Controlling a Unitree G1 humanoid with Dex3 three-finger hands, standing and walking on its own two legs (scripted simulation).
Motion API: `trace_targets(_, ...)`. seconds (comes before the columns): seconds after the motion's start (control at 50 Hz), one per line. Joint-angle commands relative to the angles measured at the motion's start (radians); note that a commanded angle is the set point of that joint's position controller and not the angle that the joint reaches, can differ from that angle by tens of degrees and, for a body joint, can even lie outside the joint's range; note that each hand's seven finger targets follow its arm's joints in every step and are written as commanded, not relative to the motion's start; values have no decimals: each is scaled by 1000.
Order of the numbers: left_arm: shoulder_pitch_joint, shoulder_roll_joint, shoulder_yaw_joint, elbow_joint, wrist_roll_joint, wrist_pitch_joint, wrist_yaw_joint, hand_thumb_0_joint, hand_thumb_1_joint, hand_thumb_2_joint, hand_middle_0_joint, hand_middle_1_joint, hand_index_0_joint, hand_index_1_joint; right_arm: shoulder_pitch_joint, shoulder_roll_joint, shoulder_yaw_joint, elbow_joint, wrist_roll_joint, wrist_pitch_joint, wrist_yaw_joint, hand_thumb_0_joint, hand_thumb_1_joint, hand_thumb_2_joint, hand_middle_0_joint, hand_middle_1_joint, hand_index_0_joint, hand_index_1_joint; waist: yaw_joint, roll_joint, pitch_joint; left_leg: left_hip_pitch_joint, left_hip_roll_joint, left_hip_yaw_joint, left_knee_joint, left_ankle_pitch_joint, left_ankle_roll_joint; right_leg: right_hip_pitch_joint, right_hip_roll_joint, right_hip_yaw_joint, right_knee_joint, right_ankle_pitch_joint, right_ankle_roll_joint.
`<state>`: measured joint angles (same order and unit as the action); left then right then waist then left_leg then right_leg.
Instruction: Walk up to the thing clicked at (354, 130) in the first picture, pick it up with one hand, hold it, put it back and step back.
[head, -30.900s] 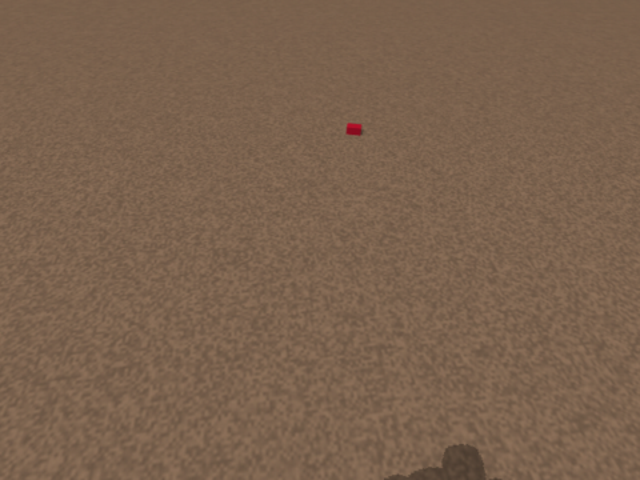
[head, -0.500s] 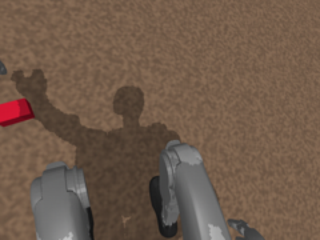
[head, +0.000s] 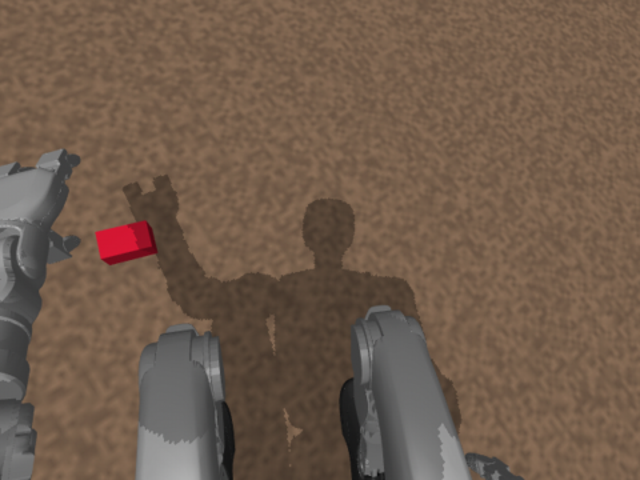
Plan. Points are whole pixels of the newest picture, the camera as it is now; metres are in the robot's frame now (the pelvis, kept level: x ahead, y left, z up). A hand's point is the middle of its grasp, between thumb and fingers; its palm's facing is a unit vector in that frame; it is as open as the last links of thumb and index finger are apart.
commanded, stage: home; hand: left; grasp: from above
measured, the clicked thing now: (127, 242) +0.49 +0.30 -0.36
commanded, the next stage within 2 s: none
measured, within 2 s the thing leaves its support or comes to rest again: neither
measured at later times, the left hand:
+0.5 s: hand out of the picture +0.28 +0.24 +0.09, palm faces -0.06 -0.87 -0.49, open 7.4 cm
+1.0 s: hand out of the picture +0.22 +0.20 +0.28, palm faces +0.19 -0.96 -0.21, open 7.4 cm
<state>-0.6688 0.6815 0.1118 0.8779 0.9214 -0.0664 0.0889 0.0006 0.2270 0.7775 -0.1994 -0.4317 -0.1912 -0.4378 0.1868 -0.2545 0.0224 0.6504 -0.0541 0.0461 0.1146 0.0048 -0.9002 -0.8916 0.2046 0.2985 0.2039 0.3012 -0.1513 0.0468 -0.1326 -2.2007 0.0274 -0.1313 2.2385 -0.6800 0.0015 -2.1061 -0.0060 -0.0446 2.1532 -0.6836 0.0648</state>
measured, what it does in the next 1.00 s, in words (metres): rises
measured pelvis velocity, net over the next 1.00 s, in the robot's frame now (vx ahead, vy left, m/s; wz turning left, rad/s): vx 0.08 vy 0.00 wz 0.13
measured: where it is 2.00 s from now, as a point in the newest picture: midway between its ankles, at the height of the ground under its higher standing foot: (293, 471)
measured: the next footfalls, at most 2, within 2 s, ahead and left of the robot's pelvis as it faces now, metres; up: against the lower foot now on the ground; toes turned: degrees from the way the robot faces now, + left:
none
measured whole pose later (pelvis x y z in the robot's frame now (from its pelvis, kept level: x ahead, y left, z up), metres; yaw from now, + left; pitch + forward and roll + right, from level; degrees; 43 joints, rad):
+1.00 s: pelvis +0.08 +0.00 +0.32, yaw +8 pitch +12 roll -3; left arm 0.50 0.22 0.05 -0.15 -0.07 0.47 0.05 0.01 0.90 0.90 -0.20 -0.30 -0.20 -0.30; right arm 0.31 -0.22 0.03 0.52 0.02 -0.19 -0.19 0.01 -0.90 -0.89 0.20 0.30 0.20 0.30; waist -0.06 0.06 -0.19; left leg -0.76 0.05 -0.05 1.04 -0.50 -0.02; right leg -0.69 -0.02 -0.06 0.96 -0.48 0.03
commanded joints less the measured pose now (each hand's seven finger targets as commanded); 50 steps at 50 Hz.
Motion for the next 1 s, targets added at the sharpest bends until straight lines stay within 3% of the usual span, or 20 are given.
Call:
trace_targets(0.0,-93,170,32,-320,-181,51,-38,0,899,899,-200,-298,-200,-299,124,-242,-112,-74,32,-14,-31,0,-899,-900,200,300,200,300,25,147,-623,597,-16,47,-385,133,33,375,29,-65,-329,185,-96)
trace_targets(0.04,-26,134,23,-402,-237,67,-58,0,900,900,-200,-299,-200,-299,95,-228,-117,-99,43,-19,-39,0,-900,-900,200,300,200,300,38,148,-646,644,-7,38,-445,113,33,438,29,-61,-358,183,-90)
trace_targets(0.12,82,71,13,-538,-359,100,-66,0,900,900,-200,-299,-200,-299,37,-210,-114,-125,60,-37,-62,0,-900,-900,200,300,200,300,57,122,-600,731,-1,34,-540,81,29,509,23,-46,-450,159,-87)
trace_targets(0.14,93,46,3,-577,-378,107,-65,0,900,900,-200,-299,-200,-299,27,-204,-114,-136,62,-45,-69,0,-900,-900,200,300,200,300,52,140,-591,758,3,29,-569,78,25,517,23,-47,-462,156,-87)
trace_targets(0.16,105,67,31,-622,-396,117,-57,0,900,900,-200,-299,-200,-299,18,-204,-112,-141,67,-52,-78,0,-900,-900,200,300,200,300,68,147,-603,792,3,24,-596,64,23,543,21,-44,-482,147,-87)
trace_targets(0.18,153,46,35,-619,-419,130,-54,0,900,900,-200,-299,-200,-299,5,-202,-111,-150,72,-57,-86,0,-900,-900,200,300,200,300,69,148,-583,823,4,13,-633,56,19,553,18,-43,-499,142,-87)
trace_targets(0.2,198,10,12,-645,-441,141,-53,0,900,900,-200,-299,-200,-299,-10,-196,-112,-153,74,-64,-92,0,-900,-900,200,300,200,300,67,149,-571,852,4,20,-651,83,16,577,16,-39,-523,158,-87)
trace_targets(0.28,313,-29,28,-743,-537,194,-40,0,899,901,-200,-300,-200,-300,-41,-181,-104,-183,85,-96,-120,0,-899,-900,200,300,200,300,82,137,-589,962,0,19,-731,111,12,685,12,-25,-607,175,-85)
trace_targets(0.34,410,-102,2,-778,-621,235,-33,0,899,903,-201,-301,-200,-302,-72,-165,-94,-198,90,-118,-141,0,-899,-900,200,300,200,300,66,109,-499,994,-2,14,-809,44,15,744,12,-13,-698,123,-82)
trace_targets(0.4,507,-121,13,-839,-700,277,-24,0,900,902,-200,-300,-200,-301,-80,-149,-84,-214,95,-137,-160,0,-900,-900,200,300,200,300,76,103,-478,1067,-4,26,-870,61,13,836,12,0,-782,126,-80)
trace_targets(0.5,649,-178,12,-913,-818,346,-7,0,900,900,-200,-300,-200,-300,-60,-117,-61,-228,98,-168,-193,0,-901,-900,200,300,200,300,66,57,-435,1180,-6,44,-965,156,16,1020,15,12,-919,203,-77)
trace_targets(0.58,767,-229,23,-941,-877,391,7,0,900,900,-200,-300,-200,-300,-18,-98,-43,-227,97,-194,-230,0,-901,-900,200,300,200,300,75,38,-373,1273,-6,46,-1059,242,13,1137,16,10,-1016,274,-76)
trace_targets(0.6,784,-260,1,-958,-889,400,5,0,900,900,-200,-300,-200,-300,-14,-92,-38,-226,97,-201,-239,0,-901,-899,200,299,200,299,66,46,-353,1305,-3,46,-1088,261,10,1160,18,9,-1040,289,-77)
trace_targets(0.64,815,-264,28,-1001,-921,414,8,0,900,900,-200,-300,-200,-300,-3,-90,-33,-231,94,-217,-257,0,-901,-900,200,299,200,299,79,60,-346,1356,-6,49,-1132,278,8,1220,17,6,-1083,305,-75)
trace_targets(0.68,889,-303,9,-1013,-940,431,4,0,900,900,-200,-300,-200,-300,17,-83,-29,-232,92,-232,-272,0,-901,-899,200,299,200,299,79,56,-310,1410,-5,55,-1174,323,6,1267,20,0,-1125,344,-74)
trace_targets(0.74,952,-321,15,-1081,-970,454,-3,0,900,900,-200,-301,-200,-300,39,-81,-25,-250,86,-250,-288,0,-901,-899,200,299,200,299,89,66,-278,1482,-6,60,-1245,370,2,1341,24,-13,-1188,385,-71)
trace_targets(0.82,1068,-350,-1,-1154,-989,482,-13,0,900,900,-200,-301,-200,-300,52,-70,-25,-270,82,-270,-304,0,-901,-899,200,299,200,299,95,56,-221,1540,-15,84,-1307,427,2,1431,30,-24,-1274,429,-68)
trace_targets(0.9,1151,-370,-19,-1178,-983,498,-28,0,900,900,-200,-301,-200,-300,50,-68,-28,-280,75,-289,-311,0,-901,-899,200,299,200,299,101,24,-137,1561,-17,80,-1364,393,3,1453,36,-37,-1325,388,-68)
trace_targets(0.98,1165,-372,-21,-1205,-981,503,-46,0,900,900,-200,-300,-200,-300,43,-76,-34,-290,71,-309,-312,0,-901,-899,200,299,200,299,103,-5,-91,1579,-18,81,-1397,376,8,1473,35,-46,-1356,370,-63)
